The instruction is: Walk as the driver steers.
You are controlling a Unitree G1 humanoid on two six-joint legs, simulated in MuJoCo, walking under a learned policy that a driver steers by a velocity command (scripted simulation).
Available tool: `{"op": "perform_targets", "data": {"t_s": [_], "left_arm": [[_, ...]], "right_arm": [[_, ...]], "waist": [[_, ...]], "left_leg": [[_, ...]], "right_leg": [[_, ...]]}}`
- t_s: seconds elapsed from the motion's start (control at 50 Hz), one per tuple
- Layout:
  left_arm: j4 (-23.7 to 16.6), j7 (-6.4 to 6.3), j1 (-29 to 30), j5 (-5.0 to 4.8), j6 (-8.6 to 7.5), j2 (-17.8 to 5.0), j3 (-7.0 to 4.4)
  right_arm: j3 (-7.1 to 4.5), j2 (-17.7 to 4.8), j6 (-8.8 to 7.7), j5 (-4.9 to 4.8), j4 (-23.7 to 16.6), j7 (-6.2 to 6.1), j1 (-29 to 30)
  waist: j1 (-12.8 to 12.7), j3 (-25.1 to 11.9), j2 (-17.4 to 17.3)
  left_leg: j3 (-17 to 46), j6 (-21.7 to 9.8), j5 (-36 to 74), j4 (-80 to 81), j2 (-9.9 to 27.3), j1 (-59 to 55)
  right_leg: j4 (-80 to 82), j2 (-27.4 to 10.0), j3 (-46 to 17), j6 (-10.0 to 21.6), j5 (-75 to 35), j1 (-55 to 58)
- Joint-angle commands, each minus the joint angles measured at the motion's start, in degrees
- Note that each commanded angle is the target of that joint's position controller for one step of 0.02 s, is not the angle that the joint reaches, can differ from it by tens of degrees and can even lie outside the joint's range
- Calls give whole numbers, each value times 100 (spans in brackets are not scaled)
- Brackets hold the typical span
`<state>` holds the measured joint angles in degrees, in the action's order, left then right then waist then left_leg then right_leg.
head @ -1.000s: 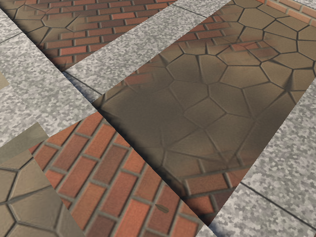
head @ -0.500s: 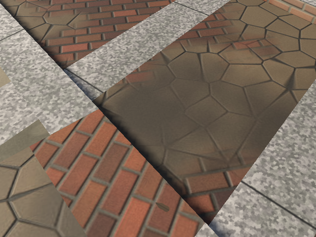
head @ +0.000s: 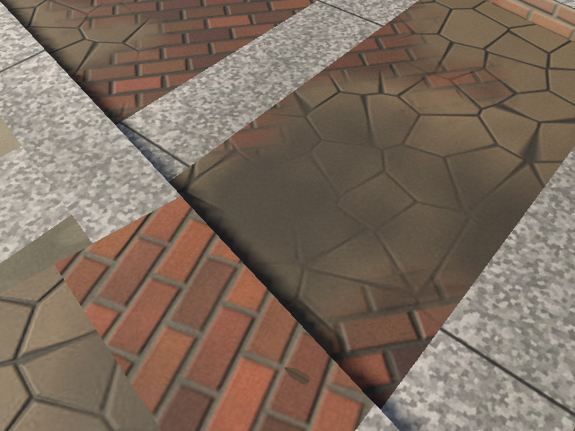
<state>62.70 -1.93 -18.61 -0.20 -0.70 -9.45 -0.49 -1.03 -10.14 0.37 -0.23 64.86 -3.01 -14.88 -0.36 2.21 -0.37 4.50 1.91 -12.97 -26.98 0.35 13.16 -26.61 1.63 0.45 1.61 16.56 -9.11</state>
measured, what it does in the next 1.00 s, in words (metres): walks ahead: right foot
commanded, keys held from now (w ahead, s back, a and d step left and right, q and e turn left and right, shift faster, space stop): no key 0.02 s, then w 0.28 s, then no key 0.16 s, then e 0.54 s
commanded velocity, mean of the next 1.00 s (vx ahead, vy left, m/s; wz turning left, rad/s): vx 0.14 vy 0.00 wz -0.20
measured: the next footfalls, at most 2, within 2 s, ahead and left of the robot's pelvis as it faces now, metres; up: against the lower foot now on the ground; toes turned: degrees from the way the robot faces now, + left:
right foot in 0.74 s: +0.28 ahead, -0.05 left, +0.00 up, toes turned -7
left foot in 1.18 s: +0.30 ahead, +0.17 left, +0.00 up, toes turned -25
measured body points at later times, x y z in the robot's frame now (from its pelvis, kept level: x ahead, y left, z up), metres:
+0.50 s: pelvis +0.11 +0.06 +0.01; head +0.12 +0.08 +0.46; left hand +0.18 +0.32 -0.14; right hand +0.06 -0.18 -0.13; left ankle +0.05 +0.14 -0.74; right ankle +0.10 -0.08 -0.66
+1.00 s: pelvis +0.19 +0.04 +0.00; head +0.23 +0.02 +0.45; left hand +0.37 +0.30 -0.11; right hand +0.28 -0.25 -0.12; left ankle +0.25 +0.20 -0.69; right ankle +0.25 -0.05 -0.74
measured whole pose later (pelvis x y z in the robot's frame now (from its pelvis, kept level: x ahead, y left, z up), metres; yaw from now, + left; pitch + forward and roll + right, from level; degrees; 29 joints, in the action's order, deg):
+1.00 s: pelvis +0.19 +0.04 +0.00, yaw -14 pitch +3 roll +1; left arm 45.2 -1.8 -10.0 0.1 0.3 -15.7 -4.2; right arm -3.5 -15.7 -0.6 -0.1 48.8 -3.9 -4.7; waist -1.9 2.3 -0.5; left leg 5.8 3.5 -21.9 -51.5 -0.7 29.7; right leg -24.9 5.1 -5.1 4.2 5.9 -21.6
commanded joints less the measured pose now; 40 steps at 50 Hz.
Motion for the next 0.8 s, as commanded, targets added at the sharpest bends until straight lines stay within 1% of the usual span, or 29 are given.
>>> {"op": "perform_targets", "data": {"t_s": [0.02,0.04,0.06,0.08,0.1,0.12,0.14,0.18,0.22,0.24,0.28,0.3,0.32,0.34,0.36,0.38,0.4,0.44,0.46,0.5,0.54,0.58,0.66,0.7,0.72,0.74,0.76,0.78,0.8], "left_arm": [[-51,-15,-484,-2,-21,-490,-75],[6,-22,-588,3,-15,-435,-62],[19,-41,-627,-24,7,-517,-90],[-26,-65,-609,-71,22,-719,-155],[-63,-77,-695,-107,12,-879,-205],[-75,-74,-865,-134,-26,-1071,-271],[-116,-71,-867,-143,-80,-1255,-349],[-246,-44,-684,-75,-201,-1154,-356],[-392,-3,-441,-164,-259,-1071,-349],[-444,13,-311,-208,-253,-1095,-350],[-496,43,-224,-242,-189,-1161,-353],[-566,50,-106,-224,-211,-1112,-325],[-679,89,52,-130,-260,-728,-206],[-840,66,-78,-130,-365,-323,-125],[-795,57,-213,-226,-414,-508,-163],[-796,86,-139,-244,-428,-683,-196],[-739,102,-108,-179,-417,-746,-232],[-723,92,51,-103,-352,-897,-339],[-725,109,122,-105,-313,-786,-333],[-799,129,339,-145,-230,-460,-258],[-1029,120,876,-134,-189,-346,-180],[-1272,139,1234,-124,-138,-522,-183],[-1529,243,1392,-87,-42,-704,-232],[-1524,305,1058,-67,-54,-794,-311],[-1431,310,602,-44,-80,-975,-415],[-1448,233,87,18,-84,-1564,-595],[-1548,197,-18,128,-89,-2020,-637],[-1600,176,46,127,-96,-1620,-546],[-1794,140,648,75,-122,-1428,-515]], "right_arm": [[-70,-499,-24,-1,-75,-14,-358],[-49,-418,-19,6,-23,-15,-460],[-49,-398,-11,-11,-13,-24,-477],[-69,-433,-21,-37,-49,-30,-440],[-75,-441,-65,-37,-144,-20,-303],[-59,-377,-151,-43,-277,14,-103],[-42,-335,-255,-58,-399,64,74],[-80,-401,-428,-126,-534,170,209],[-109,-458,-562,-186,-598,242,161],[-128,-437,-608,-195,-547,265,38],[-217,-389,-614,-161,-130,294,-863],[-282,-461,-582,-139,34,292,-1392],[-394,-876,-562,-94,90,242,-2053],[-463,-1493,-602,3,43,294,-2455],[-357,-1200,-677,76,-19,302,-1981],[-273,-916,-715,35,-247,312,-1344],[-218,-803,-703,17,-402,343,-895],[-129,-573,-611,2,-490,333,-657],[-90,-501,-577,52,-428,301,-824],[-54,-575,-532,140,-364,200,-957],[-89,-864,-492,165,-440,98,-819],[-183,-1159,-411,100,-511,12,-800],[-266,-1093,-246,-23,-670,-75,-560],[-323,-1151,-176,-69,-814,-111,-301],[-336,-1161,-156,-74,-887,-111,-241],[-320,-1164,-216,37,-1057,-87,-273],[-122,-508,-292,265,-1272,8,-556],[-194,-783,-336,133,-1254,111,-532],[-243,-945,-326,-89,-1399,125,-94]], "waist": [[-1,185,32],[-2,46,69],[-20,129,162],[-55,269,368],[-133,475,593],[-241,641,906],[-286,862,1067],[-211,1065,891],[-62,910,711],[48,766,662],[403,391,514],[629,251,282],[851,-5,-919],[753,-247,-1941],[419,-1,-1165],[200,322,-608],[54,268,-394],[-25,229,-509],[-11,156,-577],[-40,47,-551],[38,-5,-549],[109,-110,-650],[59,-68,-569],[-171,-254,-467],[-403,-539,-245],[-558,-1032,551],[-246,-1684,1647],[-307,-2081,1152],[-205,-1209,896]], "left_leg": [[-69,-180,735,317,19,-107],[-160,-180,280,298,-58,-174],[-326,-194,-415,119,-208,-58],[-538,-236,-1250,-236,-389,219],[-642,-282,-1641,-645,-431,670],[-729,-314,-1520,-1231,-379,1123],[-623,-371,-1238,-1829,-98,1361],[-345,-510,-1547,-2525,292,2043],[-342,-628,-1538,-1727,433,1843],[-572,-630,-1248,-1061,296,1182],[-1121,-458,-106,-183,-262,-733],[-894,-451,-90,-22,-218,-1400],[771,-764,-434,762,918,-1959],[3165,-1613,43,1579,2155,-2326],[3456,-1902,299,1554,2472,-1781],[2574,-1736,1149,1350,2271,-1380],[1694,-1476,1872,1297,1876,-1110],[508,-1049,3059,1274,1254,-933],[210,-975,3617,1227,1090,-897],[-245,-924,4317,1109,977,-928],[-526,-919,4508,1041,971,-764],[-542,-1022,4585,923,1140,-821],[-531,-1095,4302,454,1414,-1026],[-653,-966,4602,-321,1318,-982],[-849,-757,4494,-1153,1022,-753],[-1162,-305,2717,-2735,456,213],[-897,32,-2653,-4620,-780,1909],[168,-55,-2739,-5173,-451,1963],[123,-82,-2333,-5189,-283,2360]], "right_leg": [[591,-258,-233,66,-729,-378],[668,-226,-213,80,-140,-328],[763,-215,-271,154,809,-403],[894,-341,-512,329,1866,-515],[1185,-699,-1025,571,2753,-573],[1591,-1262,-1788,884,3332,-489],[1903,-1834,-2515,1203,3394,-638],[2000,-2186,-2872,1390,2692,-415],[1823,-1923,-2253,1094,1869,-163],[1669,-1626,-1753,934,1493,-356],[1001,-1065,-1023,781,1151,-1204],[309,-825,-751,670,596,-1584],[-1734,-265,-42,287,207,-2153],[-3296,327,-20,95,1518,-3188],[-4295,-6,-584,126,1608,-3353],[-4618,-255,-641,168,1179,-3386],[-4455,-457,-533,164,753,-3140],[-3687,-610,-256,93,146,-2735],[-3404,-533,-106,40,-79,-2534],[-2574,-467,-42,-49,-437,-2282],[-1744,-366,56,-86,-696,-1951],[-1532,-281,151,-95,-725,-1858],[-1256,-292,202,112,-471,-1937],[-763,-99,387,331,-558,-1413],[-252,31,344,519,-1278,-655],[110,-802,-1001,964,-3553,569],[286,-2384,-3370,2274,-5413,1821],[553,-2334,-3591,2334,-3918,1552],[728,-2054,-2997,2044,-3110,876]]}}
Velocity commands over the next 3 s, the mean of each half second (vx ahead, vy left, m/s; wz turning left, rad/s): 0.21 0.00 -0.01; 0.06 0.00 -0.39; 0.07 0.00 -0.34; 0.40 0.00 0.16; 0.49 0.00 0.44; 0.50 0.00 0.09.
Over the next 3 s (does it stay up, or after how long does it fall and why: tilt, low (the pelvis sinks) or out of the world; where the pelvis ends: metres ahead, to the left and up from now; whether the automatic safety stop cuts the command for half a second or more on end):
stays up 0.98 -0.19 -0.14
